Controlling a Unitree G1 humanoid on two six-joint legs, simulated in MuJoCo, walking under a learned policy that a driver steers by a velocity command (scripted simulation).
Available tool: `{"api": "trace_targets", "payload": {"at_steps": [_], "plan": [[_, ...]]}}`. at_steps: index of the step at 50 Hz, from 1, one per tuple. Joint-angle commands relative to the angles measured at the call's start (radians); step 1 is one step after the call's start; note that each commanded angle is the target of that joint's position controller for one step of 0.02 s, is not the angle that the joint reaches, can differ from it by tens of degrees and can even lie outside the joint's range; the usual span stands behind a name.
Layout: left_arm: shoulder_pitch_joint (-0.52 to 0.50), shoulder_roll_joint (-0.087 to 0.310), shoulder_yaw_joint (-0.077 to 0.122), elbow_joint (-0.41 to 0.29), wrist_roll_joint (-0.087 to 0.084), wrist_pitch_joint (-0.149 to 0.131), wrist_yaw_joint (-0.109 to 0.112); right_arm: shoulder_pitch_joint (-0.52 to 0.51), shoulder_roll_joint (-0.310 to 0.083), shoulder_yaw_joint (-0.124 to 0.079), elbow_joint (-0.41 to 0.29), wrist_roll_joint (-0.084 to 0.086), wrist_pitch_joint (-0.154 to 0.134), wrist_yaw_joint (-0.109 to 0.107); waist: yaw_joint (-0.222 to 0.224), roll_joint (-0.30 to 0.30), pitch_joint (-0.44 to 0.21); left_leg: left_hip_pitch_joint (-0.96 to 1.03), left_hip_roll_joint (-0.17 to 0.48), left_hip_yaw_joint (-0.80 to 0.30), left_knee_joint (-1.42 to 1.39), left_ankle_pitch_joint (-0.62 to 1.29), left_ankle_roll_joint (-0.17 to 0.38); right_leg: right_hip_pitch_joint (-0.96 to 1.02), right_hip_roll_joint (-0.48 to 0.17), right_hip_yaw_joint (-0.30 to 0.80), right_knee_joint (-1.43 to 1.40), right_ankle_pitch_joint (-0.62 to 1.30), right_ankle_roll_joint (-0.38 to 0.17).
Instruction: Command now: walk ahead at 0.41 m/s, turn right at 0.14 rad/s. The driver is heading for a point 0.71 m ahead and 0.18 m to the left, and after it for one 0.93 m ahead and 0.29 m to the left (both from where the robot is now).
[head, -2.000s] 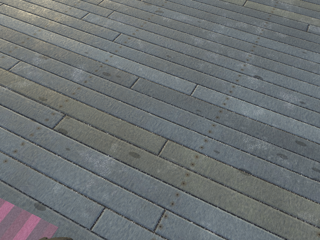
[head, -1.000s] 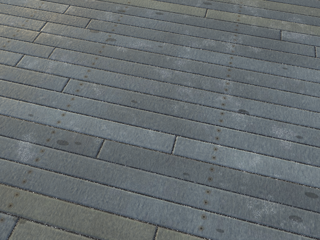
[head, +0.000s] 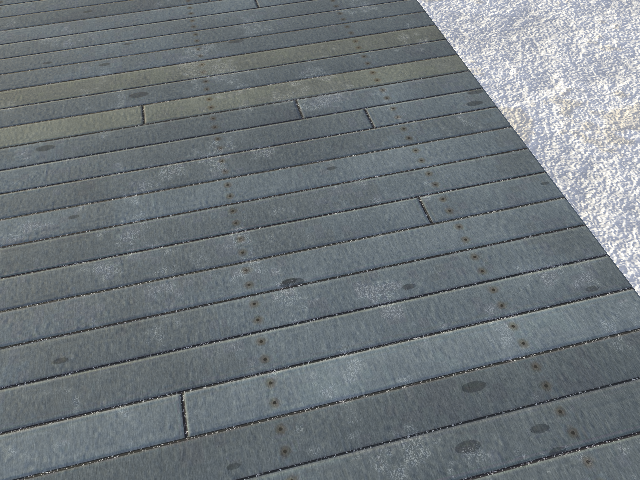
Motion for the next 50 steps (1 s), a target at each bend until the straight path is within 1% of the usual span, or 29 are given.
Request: {"api": "trace_targets", "payload": {"at_steps": [1,2,4,7,10,14,16,18,19,20,21,22,23,24,25,26,27,28,31,33,35,39,42,45,46,47,48,49,50], "plan": [[0.259,0.212,0.062,0.002,0.006,-0.03,0.002,-0.176,-0.13,-0.021,-0.155,0.02,-0.061,0.006,0.156,-0.211,0.02,-0.668,-0.001,-0.063,0.48,-0.101,0.029,0.433,-0.381,0.624,-0.3,-0.318,-0.278],[0.217,0.166,0.045,0.001,0.008,-0.041,-0.001,-0.174,-0.132,-0.023,-0.145,0.025,-0.064,0.011,0.132,-0.2,0.073,-0.68,0.024,-0.068,0.478,0.003,0.044,0.385,-0.33,0.531,-0.316,-0.305,-0.249],[0.142,0.136,0.032,-0.005,0.012,-0.045,-0.003,-0.169,-0.115,-0.024,-0.127,-0.002,-0.065,0.014,0.09,-0.152,0.107,-0.633,0.052,-0.073,0.412,0.141,0.036,0.302,-0.269,0.4,-0.349,-0.098,-0.212],[0.136,0.133,0.032,0.007,0.015,-0.051,0.006,-0.179,-0.069,-0.01,-0.121,-0.008,-0.057,0.02,0.072,-0.12,0.088,-0.566,0.043,-0.048,0.305,0.287,0.0,0.254,-0.225,0.257,-0.379,0.172,-0.201],[0.161,0.15,0.036,0.039,0.01,-0.051,0.015,-0.263,-0.028,0.009,-0.143,-0.007,-0.056,0.023,0.093,-0.111,0.097,-0.473,0.012,-0.027,0.089,0.424,-0.018,0.202,-0.189,0.152,-0.385,0.267,-0.179],[0.227,0.18,0.046,0.091,-0.005,-0.051,0.021,-0.379,-0.026,0.02,-0.183,0.005,-0.06,0.041,0.124,-0.108,0.133,-0.388,-0.02,-0.023,-0.087,0.517,0.004,0.201,-0.219,0.13,-0.397,0.235,-0.17],[0.235,0.186,0.05,0.111,-0.01,-0.047,0.022,-0.401,-0.044,0.016,-0.198,0.006,-0.062,0.05,0.114,-0.105,0.142,-0.386,-0.024,-0.036,-0.134,0.49,0.033,0.261,-0.25,0.132,-0.373,0.272,-0.158],[0.237,0.197,0.054,0.126,-0.01,-0.038,0.025,-0.387,-0.063,0.01,-0.2,0.003,-0.065,0.055,0.093,-0.109,0.121,-0.343,-0.041,-0.025,-0.161,0.424,0.061,0.325,-0.266,0.128,-0.316,0.404,-0.139],[0.233,0.211,0.058,0.129,-0.007,-0.033,0.026,-0.351,-0.082,0.002,-0.195,0.0,-0.064,0.052,0.07,-0.124,0.085,-0.274,-0.068,-0.002,-0.159,0.378,0.078,0.349,-0.262,0.12,-0.253,0.574,-0.128],[0.224,0.217,0.058,0.131,-0.004,-0.025,0.029,-0.261,-0.109,-0.014,-0.175,-0.002,-0.062,0.044,0.017,-0.134,0.014,-0.14,-0.104,0.033,-0.165,0.352,0.104,0.353,-0.238,0.096,-0.127,0.77,-0.111],[0.225,0.202,0.049,0.13,0.003,-0.019,0.033,-0.105,-0.15,-0.035,-0.133,-0.003,-0.057,0.032,-0.059,-0.125,-0.093,0.098,-0.107,0.039,-0.155,0.365,0.136,0.274,-0.19,0.059,0.074,0.83,-0.08],[0.255,0.143,0.025,0.107,0.029,-0.019,0.037,0.069,-0.226,-0.05,-0.106,-0.013,-0.051,0.02,-0.105,0.01,-0.256,0.433,0.103,-0.205,-0.109,0.38,0.204,0.036,-0.126,0.03,0.412,0.487,-0.045],[0.409,0.016,-0.01,0.106,0.008,-0.039,0.023,0.098,-0.267,-0.054,-0.083,-0.014,-0.053,0.033,-0.009,0.303,-0.413,0.702,0.31,-0.734,-0.278,0.041,0.364,-0.309,0.066,0.105,0.737,-0.296,0.01],[0.296,0.14,0.015,0.116,-0.018,-0.057,0.017,0.069,-0.16,-0.029,-0.092,0.001,-0.054,0.029,-0.062,0.186,-0.325,0.639,0.279,-0.766,-0.38,-0.094,0.316,-0.419,0.017,0.193,0.825,-0.302,-0.001],[0.177,0.183,0.028,0.078,-0.037,-0.067,0.012,-0.002,-0.13,-0.019,-0.097,0.001,-0.052,0.022,-0.056,0.123,-0.159,0.497,0.251,-0.603,-0.396,-0.045,0.273,-0.476,-0.034,0.149,0.82,-0.214,-0.012],[0.123,0.169,0.021,0.066,-0.026,-0.074,0.017,-0.065,-0.123,-0.015,-0.105,-0.008,-0.051,0.018,-0.023,0.018,-0.081,0.346,0.22,-0.502,-0.414,0.077,0.254,-0.442,-0.085,0.119,0.77,-0.123,-0.014],[0.101,0.16,0.025,0.065,-0.007,-0.074,0.02,-0.106,-0.106,-0.011,-0.109,-0.019,-0.053,0.019,0.007,0.003,-0.025,0.227,0.184,-0.423,-0.437,0.183,0.253,-0.405,-0.115,0.11,0.711,-0.068,-0.01],[0.127,0.148,0.026,0.072,-0.004,-0.065,0.018,-0.128,-0.088,-0.005,-0.112,-0.032,-0.058,0.019,0.042,0.03,-0.02,0.155,0.159,-0.373,-0.465,0.236,0.251,-0.343,-0.141,0.12,0.687,-0.03,-0.01],[0.152,0.103,0.017,0.086,0.001,-0.036,0.023,-0.137,-0.089,-0.007,-0.091,-0.018,-0.076,0.019,0.077,0.045,0.013,0.05,0.141,-0.275,-0.541,0.299,0.279,-0.31,-0.161,0.102,0.605,0.0,0.017],[0.07,0.099,0.014,0.057,0.015,-0.033,0.027,-0.114,-0.106,-0.011,-0.074,-0.012,-0.078,0.013,0.062,0.027,0.06,0.032,0.128,-0.233,-0.57,0.333,0.281,-0.366,-0.169,0.093,0.5,0.088,0.041],[-0.008,0.088,0.01,0.034,0.021,-0.044,0.024,-0.085,-0.122,-0.015,-0.063,-0.007,-0.069,0.004,0.041,0.01,0.078,0.047,0.103,-0.201,-0.574,0.36,0.263,-0.384,-0.158,0.086,0.355,0.211,0.053],[-0.154,0.066,0.0,0.004,0.012,-0.068,0.005,-0.005,-0.154,-0.025,-0.037,0.007,-0.051,-0.01,-0.015,0.003,0.088,0.072,0.079,-0.164,-0.543,0.382,0.23,-0.307,-0.095,0.057,0.105,0.368,0.068],[-0.229,0.083,0.003,-0.02,0.003,-0.081,-0.012,0.046,-0.156,-0.027,-0.019,0.014,-0.034,-0.016,-0.032,0.022,0.09,0.144,0.108,-0.213,-0.478,0.36,0.22,-0.287,-0.07,0.073,0.014,0.352,0.061],[-0.189,0.126,0.02,-0.013,0.001,-0.093,-0.018,0.045,-0.167,-0.035,-0.016,0.012,-0.018,-0.025,0.011,0.062,0.064,0.199,0.138,-0.275,-0.388,0.384,0.19,-0.192,-0.053,0.079,-0.042,0.243,0.031],[-0.115,0.146,0.032,0.006,0.001,-0.097,-0.015,0.033,-0.163,-0.034,-0.019,0.01,-0.014,-0.025,0.057,0.068,0.029,0.187,0.117,-0.267,-0.312,0.457,0.171,-0.079,-0.041,0.06,-0.075,0.218,0.008],[0.015,0.191,0.053,0.037,0.009,-0.1,-0.007,0.033,-0.127,-0.021,-0.024,0.002,-0.014,-0.024,0.118,0.05,-0.066,0.129,0.054,-0.229,-0.142,0.494,0.138,0.129,-0.068,0.07,-0.07,0.216,-0.029],[0.19,0.262,0.072,0.054,0.024,-0.096,0.005,0.029,-0.054,0.006,-0.061,-0.023,-0.015,-0.023,0.182,-0.078,-0.245,-0.046,-0.03,-0.162,0.176,0.266,0.095,0.421,-0.265,0.262,-0.029,0.191,-0.09],[0.219,0.318,0.084,0.081,0.025,-0.082,-0.002,0.173,0.022,0.027,-0.089,0.008,-0.033,-0.019,0.106,-0.381,-0.355,-0.407,-0.145,-0.102,0.485,-0.187,0.042,0.691,-0.459,0.7,-0.136,-0.035,-0.237],[0.196,0.204,0.059,0.066,0.02,-0.079,-0.004,0.118,-0.092,0.001,-0.068,0.033,-0.035,-0.023,0.144,-0.244,-0.274,-0.508,-0.082,-0.179,0.597,-0.149,0.04,0.618,-0.427,0.721,-0.209,-0.221,-0.21]]}}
